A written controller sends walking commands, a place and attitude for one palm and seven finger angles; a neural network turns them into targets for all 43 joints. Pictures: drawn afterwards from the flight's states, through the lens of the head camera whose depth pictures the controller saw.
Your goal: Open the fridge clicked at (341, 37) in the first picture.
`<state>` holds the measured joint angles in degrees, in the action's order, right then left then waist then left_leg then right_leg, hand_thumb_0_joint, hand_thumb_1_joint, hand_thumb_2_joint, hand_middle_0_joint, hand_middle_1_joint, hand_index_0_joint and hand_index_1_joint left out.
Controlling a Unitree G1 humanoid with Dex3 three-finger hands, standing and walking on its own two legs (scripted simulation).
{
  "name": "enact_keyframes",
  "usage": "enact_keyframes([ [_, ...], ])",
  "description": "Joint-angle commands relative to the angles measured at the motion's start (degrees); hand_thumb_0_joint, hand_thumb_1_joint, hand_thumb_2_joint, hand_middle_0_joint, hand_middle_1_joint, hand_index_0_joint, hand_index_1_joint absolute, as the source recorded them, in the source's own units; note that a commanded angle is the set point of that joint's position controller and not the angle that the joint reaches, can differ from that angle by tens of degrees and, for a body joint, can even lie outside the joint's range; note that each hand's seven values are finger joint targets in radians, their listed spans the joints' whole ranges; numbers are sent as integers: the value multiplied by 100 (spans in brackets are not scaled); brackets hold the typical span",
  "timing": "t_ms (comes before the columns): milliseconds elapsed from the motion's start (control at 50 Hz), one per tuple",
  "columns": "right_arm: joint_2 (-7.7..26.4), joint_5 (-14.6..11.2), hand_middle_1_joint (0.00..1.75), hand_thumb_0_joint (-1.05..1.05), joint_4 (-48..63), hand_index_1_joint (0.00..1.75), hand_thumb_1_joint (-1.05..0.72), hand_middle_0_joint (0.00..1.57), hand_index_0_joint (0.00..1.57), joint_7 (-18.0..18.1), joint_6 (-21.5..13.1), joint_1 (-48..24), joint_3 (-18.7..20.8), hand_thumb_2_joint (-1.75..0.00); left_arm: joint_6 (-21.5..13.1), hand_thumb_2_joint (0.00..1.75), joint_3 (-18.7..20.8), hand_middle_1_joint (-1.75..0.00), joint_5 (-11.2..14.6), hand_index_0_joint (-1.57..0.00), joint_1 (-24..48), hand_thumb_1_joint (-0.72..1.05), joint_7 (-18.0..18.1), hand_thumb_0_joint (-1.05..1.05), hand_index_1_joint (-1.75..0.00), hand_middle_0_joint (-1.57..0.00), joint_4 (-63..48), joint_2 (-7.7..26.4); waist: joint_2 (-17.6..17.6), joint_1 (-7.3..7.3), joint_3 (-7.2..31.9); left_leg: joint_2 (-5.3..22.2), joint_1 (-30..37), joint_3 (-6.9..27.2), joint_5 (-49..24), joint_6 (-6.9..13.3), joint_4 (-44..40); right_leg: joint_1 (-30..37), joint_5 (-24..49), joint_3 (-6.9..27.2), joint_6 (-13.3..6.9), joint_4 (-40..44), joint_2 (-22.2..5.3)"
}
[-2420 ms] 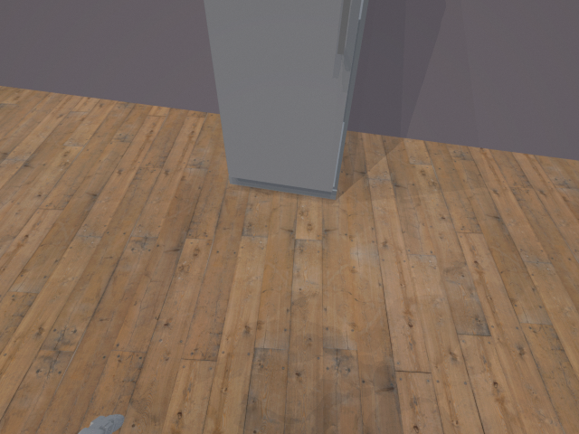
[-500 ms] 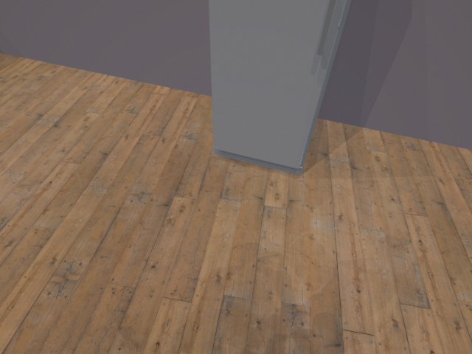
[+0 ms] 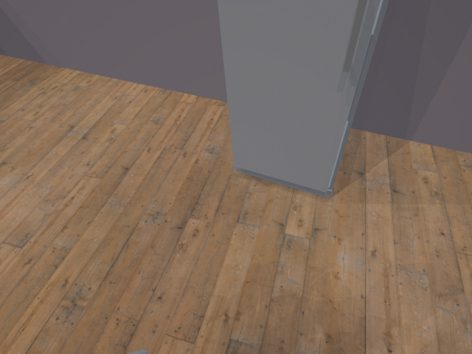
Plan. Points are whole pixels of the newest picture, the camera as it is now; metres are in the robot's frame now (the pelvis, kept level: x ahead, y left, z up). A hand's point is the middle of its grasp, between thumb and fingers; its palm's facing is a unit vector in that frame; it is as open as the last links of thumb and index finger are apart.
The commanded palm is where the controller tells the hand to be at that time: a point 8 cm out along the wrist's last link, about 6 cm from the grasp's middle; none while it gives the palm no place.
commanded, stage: walk to a spot facing it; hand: right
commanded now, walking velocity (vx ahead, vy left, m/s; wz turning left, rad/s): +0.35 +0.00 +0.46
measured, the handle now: (358, 22) +0.94 -0.33 +0.14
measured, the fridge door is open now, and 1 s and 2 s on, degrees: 0 0 0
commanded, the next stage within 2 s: turn to face it in 0.56 s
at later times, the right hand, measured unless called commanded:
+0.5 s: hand (307, 274) +0.32 -0.14 -0.16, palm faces -0.28 +0.95 -0.11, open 7.4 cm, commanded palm none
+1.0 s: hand (298, 224) +0.46 -0.13 -0.17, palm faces -0.20 +0.96 -0.18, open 7.3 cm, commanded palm none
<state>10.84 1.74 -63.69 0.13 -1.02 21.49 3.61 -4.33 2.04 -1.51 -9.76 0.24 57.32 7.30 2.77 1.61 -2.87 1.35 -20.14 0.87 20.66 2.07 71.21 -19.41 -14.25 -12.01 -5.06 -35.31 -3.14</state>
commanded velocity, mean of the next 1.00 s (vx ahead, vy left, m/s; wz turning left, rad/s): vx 0.16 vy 0.00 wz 0.15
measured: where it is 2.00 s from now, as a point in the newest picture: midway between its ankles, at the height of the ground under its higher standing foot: (239, 343)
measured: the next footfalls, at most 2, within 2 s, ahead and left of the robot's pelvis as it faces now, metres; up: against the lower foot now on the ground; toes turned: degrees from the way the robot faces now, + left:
left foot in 0.60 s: +0.32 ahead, +0.11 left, +0.00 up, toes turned +25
right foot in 1.02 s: +0.47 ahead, -0.05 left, +0.00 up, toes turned +6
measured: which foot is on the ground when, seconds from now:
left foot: up 0.00-0.58, down 0.60-1.00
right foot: down 0.00-0.60, up 0.62-1.00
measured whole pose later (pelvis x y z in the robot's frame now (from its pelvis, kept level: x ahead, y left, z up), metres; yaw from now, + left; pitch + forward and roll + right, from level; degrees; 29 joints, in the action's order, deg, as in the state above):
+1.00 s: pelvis +0.35 +0.03 +0.00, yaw +14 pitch -1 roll +2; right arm 9.4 1.5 -57.1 1.3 -1.3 12.7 2.2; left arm 1.0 1.8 -1.1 -10.9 0.1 57.1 9.1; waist -1.1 0.1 -1.6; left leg -0.9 -7.5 -11.1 20.6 2.4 29.6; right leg -23.4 -15.9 -5.4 2.7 -41.3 -5.2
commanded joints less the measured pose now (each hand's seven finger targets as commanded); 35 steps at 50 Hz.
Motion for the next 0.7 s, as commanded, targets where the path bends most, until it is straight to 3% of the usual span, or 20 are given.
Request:
enact_keyframes([
  [0, -124, 40, 30, 0, 305, 30, -90, 20, 20, -77, 73, 535, 46, -90, -134, 90, 117, -30, 42, -20, -822, 90, 90, 0, -30, -20, 125, 549, -809, 86, -213, 408, -927, 86, -828, -59, 292, 27, -359, 1331, 305, 2582, -1427],
  [40, -79, 56, 30, 0, 441, 30, -90, 20, 20, -91, 155, 347, 109, -90, -164, 90, 169, -30, 44, -20, -903, 90, 106, 0, -30, -20, 101, 506, -750, 75, -239, 471, -1298, 86, -1182, -140, 237, 136, -243, 1046, 270, 2726, -1415],
  [100, 30, 46, 30, 0, 642, 30, -90, 20, 20, -133, 221, -36, 175, -90, -199, 90, 155, -30, 82, -20, -1107, 90, 132, 0, -30, -20, 137, 598, -649, 60, -321, 520, -1926, 116, -1628, -236, 139, 583, 265, 823, 437, 2783, -1433],
  [200, 93, 44, 30, 0, 931, 30, -90, 20, 20, -173, 251, -772, 200, -90, -219, 90, 132, -30, 101, -20, -1707, 90, 195, 0, -30, -20, 292, 627, -533, -162, -275, 522, -2662, -64, -1697, -323, -334, 1727, 1530, 541, 550, 2540, -1501],
  [300, 14, 21, 30, 0, 1205, 30, -90, 20, 20, -226, 229, -1490, 129, -90, -182, 90, 89, -30, 58, -20, -2176, 90, 220, 0, -30, -20, 480, 589, -627, -357, -510, 497, -2757, -516, -1488, -275, -1324, 2306, 2367, 157, 319, 2405, -1612],
  [380, -108, 13, 30, 0, 1361, 30, -90, 20, 20, -246, 174, -2009, 67, -90, -110, 90, 61, -30, 5, -20, -2528, 90, 227, 0, -30, -20, 605, 540, -779, -534, -667, 320, -2481, -907, -1170, -116, -2145, 2583, 3269, -192, 185, 2209, -1615],
  [420, -148, 1, 30, 0, 1392, 30, -90, 20, 20, -238, 150, -2016, 39, -90, -67, 90, 76, -30, 0, -20, -2509, 90, 229, 0, -30, -20, 610, 601, -911, -481, -635, 105, -2107, -1187, -907, 19, -2547, 2676, 4284, -509, 185, 1969, -1574],
  [460, -57, 1, 30, 0, 1344, 30, -90, 20, 20, -215, 94, -1761, 58, -90, -32, 90, 128, -30, 2, -20, -2504, 90, 217, 0, -30, -20, 578, 751, -981, -358, -332, -207, -1514, -1428, -544, 185, -2858, 2808, 5761, -684, 162, 1288, -1635],
  [500, 127, 16, 30, 0, 1186, 30, -90, 20, 20, -189, 31, -1091, 120, -90, -20, 90, 203, -30, 33, -20, -2194, 90, 193, 0, -30, -20, 416, 989, -1183, -6, 192, -446, -675, -1512, -462, 351, -3185, 2838, 6665, -875, 196, 285, -1657],
  [520, 263, 30, 30, 0, 1049, 30, -90, 20, 20, -179, -31, -569, 173, -90, -7, 90, 232, -30, 57, -20, -2000, 90, 171, 0, -30, -20, 309, 1106, -1296, 261, 523, -521, 183, -1522, -594, 417, -3538, 2512, 6469, -944, 248, -553, -1580],
  [540, 564, 29, 30, 0, 850, 30, -90, 20, 20, -163, -109, 138, 259, -90, 7, 90, 234, -30, 113, -20, -1776, 90, 118, 0, -30, -20, 163, 1134, -1176, 624, 904, -287, 1614, -1238, -1229, 561, -4079, 1536, 5397, -908, 388, -1837, -1557],
  [560, 1131, 9, 30, 0, 752, 30, -90, 20, 20, -93, -158, 656, 344, -90, 36, 90, 196, -30, 208, -20, -1757, 90, 79, 0, -30, -20, -74, 793, 33, 755, 1478, 1178, 3293, 918, -2980, 1206, -4155, -339, 721, -696, 658, -3692, -835],
  [580, 1510, -145, 30, 0, 724, 30, -90, 20, 20, -17, -149, 667, 407, -90, 22, 90, 178, -30, 201, -20, -1460, 90, 120, 0, -30, -20, -286, 523, 532, 555, 1660, 2313, 3698, 2938, -5157, 1902, -4535, -1695, -2158, -10, 894, -5335, -78],
  [600, 1430, -188, 30, 0, 825, 30, -90, 20, 20, 63, -96, 389, 411, -90, 64, 90, 210, -30, 159, -20, -1092, 90, 158, 0, -30, -20, -385, 630, -66, 497, 1089, 2297, 3035, 2395, -4951, 1945, -4791, -1830, -1651, 863, 784, -5300, -399],
  [620, 1148, -207, 30, 0, 940, 30, -90, 20, 20, 76, -121, 8, 319, -90, 105, 90, 230, -30, 118, -20, -1025, 90, 122, 0, -30, -20, -436, 508, -428, 266, 408, 1870, 2166, 1726, -4902, 828, -4924, -1828, -985, 1048, 801, -4898, -584],
  [640, 1022, -184, 30, 0, 973, 30, -90, 20, 20, 67, -163, -350, 241, -90, 202, 90, 201, -30, 98, -20, -1276, 90, 109, 0, -30, -20, -314, 441, -107, -88, 506, 1703, 1581, 1473, -4551, 541, -5047, -1527, -695, 1125, 858, -4650, -698],
  [660, 720, -162, 30, 0, 1004, 30, -90, 20, 20, 101, -205, -629, 173, -90, 287, 90, 192, -30, 58, -20, -1396, 90, 129, 0, -30, -20, -126, 441, -175, -266, 322, 1500, 934, 979, -4329, 516, -5230, -1184, -506, 1126, 832, -4397, -730],
  [680, 556, -115, 30, 0, 1004, 30, -90, 20, 20, 121, -244, -720, 89, -90, 363, 90, 156, -30, 31, -20, -1489, 90, 132, 0, -30, -20, -28, 369, -77, -380, 140, 1344, 401, 622, -4526, 675, -5311, -936, -456, 1078, 826, -4176, -682],
])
